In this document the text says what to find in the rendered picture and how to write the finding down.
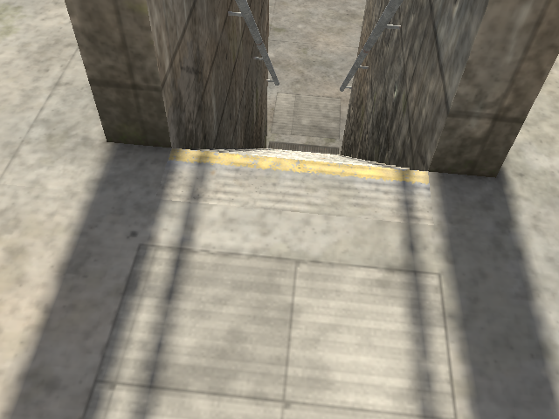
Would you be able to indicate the stairs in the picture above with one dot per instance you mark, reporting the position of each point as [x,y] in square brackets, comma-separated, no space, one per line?
[298,155]

